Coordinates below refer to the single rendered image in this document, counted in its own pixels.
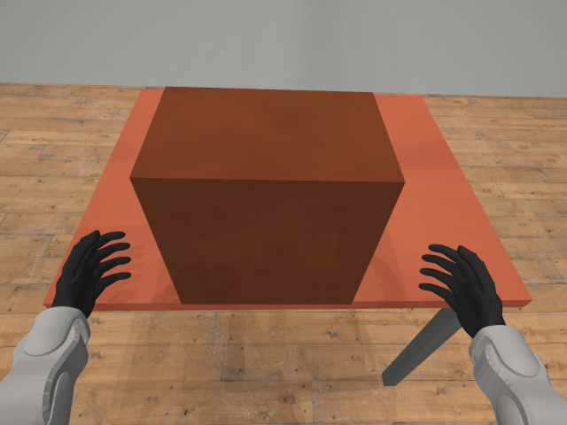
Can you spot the table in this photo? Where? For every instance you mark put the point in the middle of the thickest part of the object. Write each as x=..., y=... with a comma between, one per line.
x=436, y=206

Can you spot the right robot hand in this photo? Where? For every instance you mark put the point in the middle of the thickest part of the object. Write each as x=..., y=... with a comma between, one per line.
x=474, y=297

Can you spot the left robot forearm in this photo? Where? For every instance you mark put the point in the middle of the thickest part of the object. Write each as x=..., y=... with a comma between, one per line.
x=46, y=364

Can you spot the carton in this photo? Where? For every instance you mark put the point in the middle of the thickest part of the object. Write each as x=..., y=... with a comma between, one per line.
x=267, y=196

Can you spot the right robot forearm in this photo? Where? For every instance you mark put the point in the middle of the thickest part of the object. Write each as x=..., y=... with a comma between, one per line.
x=514, y=379

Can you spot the left robot hand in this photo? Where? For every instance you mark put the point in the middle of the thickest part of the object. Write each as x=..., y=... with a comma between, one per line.
x=80, y=283

